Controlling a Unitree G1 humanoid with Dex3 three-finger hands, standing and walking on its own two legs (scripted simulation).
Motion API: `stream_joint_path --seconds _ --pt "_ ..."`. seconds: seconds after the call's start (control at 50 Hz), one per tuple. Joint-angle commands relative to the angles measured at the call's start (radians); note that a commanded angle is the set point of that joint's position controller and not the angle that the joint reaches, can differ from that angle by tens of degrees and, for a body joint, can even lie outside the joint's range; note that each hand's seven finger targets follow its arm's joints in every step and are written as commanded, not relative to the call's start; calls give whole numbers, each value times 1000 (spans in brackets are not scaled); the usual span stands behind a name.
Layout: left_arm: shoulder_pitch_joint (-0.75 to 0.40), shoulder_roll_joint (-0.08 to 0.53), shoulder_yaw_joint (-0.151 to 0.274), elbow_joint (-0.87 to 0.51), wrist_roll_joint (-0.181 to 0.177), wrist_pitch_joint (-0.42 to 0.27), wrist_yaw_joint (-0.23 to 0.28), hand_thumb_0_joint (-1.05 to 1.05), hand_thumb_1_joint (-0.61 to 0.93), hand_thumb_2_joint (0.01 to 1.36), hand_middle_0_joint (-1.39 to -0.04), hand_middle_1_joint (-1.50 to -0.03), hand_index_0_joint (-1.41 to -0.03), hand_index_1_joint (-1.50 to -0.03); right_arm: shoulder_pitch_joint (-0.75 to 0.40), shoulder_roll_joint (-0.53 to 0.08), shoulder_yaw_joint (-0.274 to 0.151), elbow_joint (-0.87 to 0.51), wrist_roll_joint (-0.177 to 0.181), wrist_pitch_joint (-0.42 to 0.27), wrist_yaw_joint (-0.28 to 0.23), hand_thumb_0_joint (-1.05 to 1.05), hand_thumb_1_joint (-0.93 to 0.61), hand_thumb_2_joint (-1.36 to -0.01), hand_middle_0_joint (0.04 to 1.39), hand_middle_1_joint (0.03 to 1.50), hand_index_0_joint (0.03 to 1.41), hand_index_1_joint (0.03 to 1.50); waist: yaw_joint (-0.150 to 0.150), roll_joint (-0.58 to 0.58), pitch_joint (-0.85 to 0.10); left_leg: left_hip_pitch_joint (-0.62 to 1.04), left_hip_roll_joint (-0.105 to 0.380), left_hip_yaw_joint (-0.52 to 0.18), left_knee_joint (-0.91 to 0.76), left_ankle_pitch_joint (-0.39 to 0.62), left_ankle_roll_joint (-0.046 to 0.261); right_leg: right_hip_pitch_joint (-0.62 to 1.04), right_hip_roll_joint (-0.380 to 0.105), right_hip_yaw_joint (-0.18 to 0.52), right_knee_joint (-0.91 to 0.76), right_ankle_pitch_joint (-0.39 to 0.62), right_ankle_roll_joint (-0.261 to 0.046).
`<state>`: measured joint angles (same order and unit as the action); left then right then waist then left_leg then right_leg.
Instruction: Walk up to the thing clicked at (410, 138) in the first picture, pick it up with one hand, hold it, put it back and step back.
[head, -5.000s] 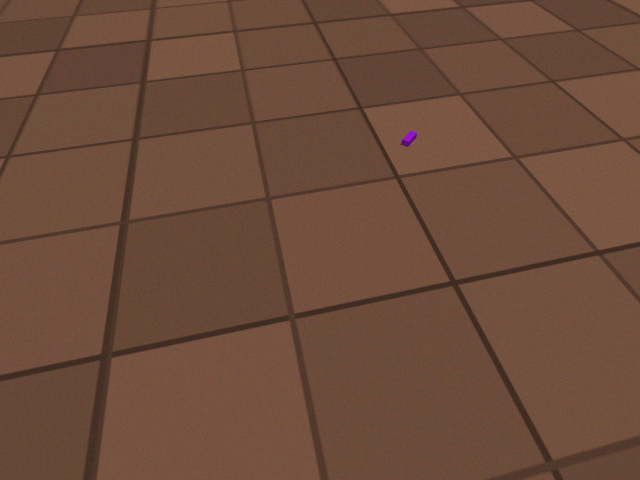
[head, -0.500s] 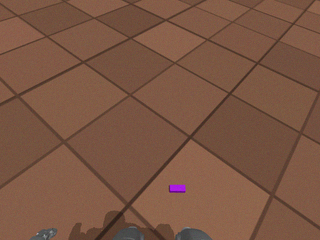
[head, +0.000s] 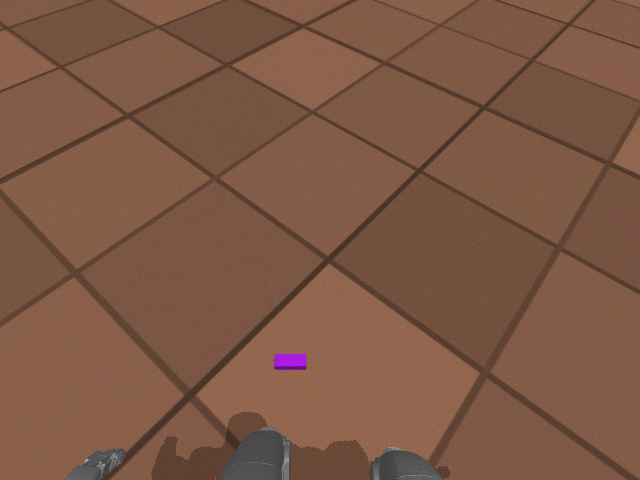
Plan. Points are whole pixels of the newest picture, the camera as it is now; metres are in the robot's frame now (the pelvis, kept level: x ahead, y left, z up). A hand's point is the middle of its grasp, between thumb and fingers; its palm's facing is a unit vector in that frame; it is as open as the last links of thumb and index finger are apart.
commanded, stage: walk up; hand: left
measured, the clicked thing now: (290, 361) +0.49 +0.11 -0.71
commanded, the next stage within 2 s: none
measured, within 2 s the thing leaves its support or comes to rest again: neither
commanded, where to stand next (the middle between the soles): +0.13 -0.14 m, yaw +5 degrees
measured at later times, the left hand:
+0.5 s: hand out of the picture +0.04 +0.06 -0.15, palm faces +0.02 -0.92 -0.40, open 7.4 cm
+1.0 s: hand out of the picture -0.01 +0.09 -0.12, palm faces +0.10 -0.88 -0.46, open 7.4 cm
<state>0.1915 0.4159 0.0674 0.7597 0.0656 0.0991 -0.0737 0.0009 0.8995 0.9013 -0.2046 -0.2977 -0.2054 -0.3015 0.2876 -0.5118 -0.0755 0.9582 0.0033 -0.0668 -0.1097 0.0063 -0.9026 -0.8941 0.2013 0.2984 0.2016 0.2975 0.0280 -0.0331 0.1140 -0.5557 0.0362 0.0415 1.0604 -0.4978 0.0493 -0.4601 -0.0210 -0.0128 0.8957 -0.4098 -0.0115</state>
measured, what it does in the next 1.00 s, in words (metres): steps to the right: left foot, then right foot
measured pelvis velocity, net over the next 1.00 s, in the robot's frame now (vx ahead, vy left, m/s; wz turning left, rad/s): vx -0.01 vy -0.21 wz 0.10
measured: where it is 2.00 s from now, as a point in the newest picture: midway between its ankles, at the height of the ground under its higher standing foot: outside the picture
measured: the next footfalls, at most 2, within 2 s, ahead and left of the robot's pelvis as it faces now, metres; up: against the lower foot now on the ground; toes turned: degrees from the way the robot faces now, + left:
left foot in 0.04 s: +0.10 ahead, +0.07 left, +0.00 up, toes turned +4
right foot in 0.36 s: +0.06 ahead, -0.34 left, +0.00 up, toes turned +6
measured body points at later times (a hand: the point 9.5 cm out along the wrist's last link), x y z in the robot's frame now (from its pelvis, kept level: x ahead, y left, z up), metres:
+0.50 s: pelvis -0.02 -0.22 -0.01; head +0.00 -0.22 +0.44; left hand +0.04 +0.10 -0.12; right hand +0.06 -0.60 -0.10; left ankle +0.04 -0.04 -0.65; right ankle +0.02 -0.35 -0.69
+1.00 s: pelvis -0.01 -0.21 +0.02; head +0.03 -0.21 +0.46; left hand -0.02 +0.13 -0.09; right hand +0.15 -0.50 -0.10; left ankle +0.01 -0.07 -0.69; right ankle +0.02 -0.35 -0.69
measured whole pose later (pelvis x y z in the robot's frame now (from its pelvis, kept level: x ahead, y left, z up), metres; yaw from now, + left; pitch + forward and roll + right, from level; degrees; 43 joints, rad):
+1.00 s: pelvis -0.01 -0.21 +0.02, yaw +6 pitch -2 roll +1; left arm 0.26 0.42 0.03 0.95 0.00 -0.03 0.04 0.00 0.90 0.90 -0.21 -0.30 -0.21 -0.30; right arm 0.10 -0.38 -0.05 0.92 -0.01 0.01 0.02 0.01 -0.90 -0.89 0.20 0.30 0.20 0.30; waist 0.05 0.00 0.12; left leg -0.36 0.00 -0.01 0.75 -0.35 0.00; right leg -0.38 -0.07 0.00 0.82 -0.48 0.00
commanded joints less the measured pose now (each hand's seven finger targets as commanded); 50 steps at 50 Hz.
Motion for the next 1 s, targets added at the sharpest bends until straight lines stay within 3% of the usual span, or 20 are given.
stream_joint_path --seconds 0.0,0.02,0.04,0.06,0.14,0.26,0.32,0.34,0.36,0.38,0.42,0.46,0.62,0.68,0.76,0.86,0.88,0.9,0.92,0.98 --pt "-119 214 57 -146 1 -20 25 0 900 900 -200 -300 -200 -300 361 -214 -66 42 -9 -38 -12 0 -900 -900 200 300 200 300 -112 -81 -117 402 27 -91 -470 213 19 -153 -92 136 -56 220 -148" --pt "-74 154 39 -158 -7 -24 27 0 900 900 -200 -300 -200 -300 346 -302 -88 1 -37 -45 -23 0 -900 -900 200 300 200 300 -102 123 -121 484 260 -507 -604 221 71 -305 2 94 150 79 -67" --pt "-24 197 53 -148 1 -15 35 0 900 900 -200 -300 -200 -300 264 -379 -104 -52 -32 -45 -35 0 -900 -900 200 300 200 300 -61 73 -130 475 461 -775 -629 284 170 -387 10 166 254 -135 -31" --pt "-26 280 75 -136 2 -9 42 0 900 900 -200 -300 -200 -300 231 -401 -112 -64 -12 -44 -37 0 -900 -900 200 300 200 300 -68 14 -140 414 493 -784 -617 340 228 -351 -12 234 347 -197 -17" --pt "-5 270 108 -118 -18 -13 25 0 900 900 -200 -300 -200 -300 119 -302 -88 -107 -23 -37 -35 0 -900 -900 200 300 200 300 -8 126 -81 201 290 -363 -517 345 200 -244 -13 215 457 -20 -8" --pt "-2 239 107 -104 -33 -14 -5 0 900 900 -200 -300 -200 -300 32 -322 -97 -157 -56 -26 -6 0 -900 -900 200 300 200 300 -25 255 -129 95 222 -258 -539 -81 168 -87 -50 58 177 -121 32" --pt "226 215 116 29 -42 -28 18 0 900 900 -200 -300 -200 -300 -60 -268 -71 -148 -66 12 21 0 -900 -900 200 300 200 300 86 148 -174 -113 116 -105 -287 -153 81 273 42 -57 -108 -54 26" --pt "285 231 117 54 -26 -36 33 0 900 900 -200 -300 -200 -300 -36 -171 -40 -140 -65 28 24 0 -900 -900 200 300 200 300 123 -62 -144 -202 39 -4 -12 -185 46 266 54 -15 -220 -131 14" --pt "263 321 125 22 -7 -54 47 0 900 900 -200 -300 -200 -300 -45 -65 -3 -171 -43 33 23 0 -900 -900 200 300 200 300 127 -294 -63 -379 -60 -35 242 -197 -6 136 -170 483 -426 -384 -64" --pt "53 423 126 -29 -23 -66 61 0 900 900 -200 -300 -200 -300 -98 -125 -32 -193 -30 30 6 0 -900 -900 200 300 200 300 51 -274 -13 -335 -54 -224 268 -126 -18 1 -328 856 -684 -457 -170" --pt "-31 377 114 -16 -37 -99 77 0 900 900 -200 -300 -200 -300 -68 -187 -38 -110 -6 18 25 0 -900 -900 200 300 200 300 -7 -40 45 -297 3 -238 209 36 -27 30 -288 697 -618 -439 -115" --pt "-29 350 108 32 -34 -123 90 0 900 900 -200 -300 -200 -300 15 -195 -33 -44 -2 22 44 0 -900 -900 200 300 200 300 -22 -109 0 -198 25 -204 143 69 -21 73 -277 600 -517 -345 -109" --pt "149 260 81 111 -52 -186 135 0 900 900 -200 -300 -200 -300 -60 -139 -45 -88 -35 79 105 0 -900 -900 200 300 200 300 28 -73 -67 -159 -28 -220 45 140 -39 335 -262 394 -441 293 -70" --pt "172 249 82 105 -51 -190 142 0 900 900 -200 -300 -200 -300 -104 -104 -38 -109 -35 80 110 0 -900 -900 200 300 200 300 37 -105 -108 -117 -13 -194 -67 107 -51 406 -277 320 -390 549 -123" --pt "158 253 73 85 -48 -186 133 0 900 900 -200 -300 -200 -300 -134 -74 -36 -126 -29 76 117 0 -900 -900 200 300 200 300 28 -174 -128 40 -14 -83 -212 77 -35 326 -265 231 -343 673 -156" --pt "76 228 39 73 -64 -164 120 0 900 900 -200 -300 -200 -300 -57 -57 -36 -74 -18 48 112 0 -900 -900 200 300 200 300 -46 -150 -187 380 -56 -16 -533 265 8 136 -180 99 -180 560 -93" --pt "95 180 18 70 -68 -163 118 0 900 900 -200 -300 -200 -300 -36 -95 -45 -64 -28 41 105 0 -900 -900 200 300 200 300 -54 -24 -225 508 25 -153 -557 309 35 24 -148 76 -76 437 -52" --pt "82 144 3 65 -77 -159 119 0 900 900 -200 -300 -200 -300 -104 -173 -55 -85 -21 43 105 0 -900 -900 200 300 200 300 -39 178 -229 485 228 -430 -583 295 141 -86 -25 -28 -12 78 5" --pt "53 207 19 100 -67 -155 129 0 900 900 -200 -300 -200 -300 -128 -201 -61 -88 -5 52 111 0 -900 -900 200 300 200 300 -56 180 -199 338 292 -475 -607 182 232 9 -26 -4 -20 -166 1" --pt "103 186 11 163 -64 -164 115 0 900 900 -200 -300 -200 -300 -247 -121 -20 -98 -9 66 113 0 -900 -900 200 300 200 300 11 132 -117 171 147 -262 -526 175 120 172 -10 -9 -247 28 0"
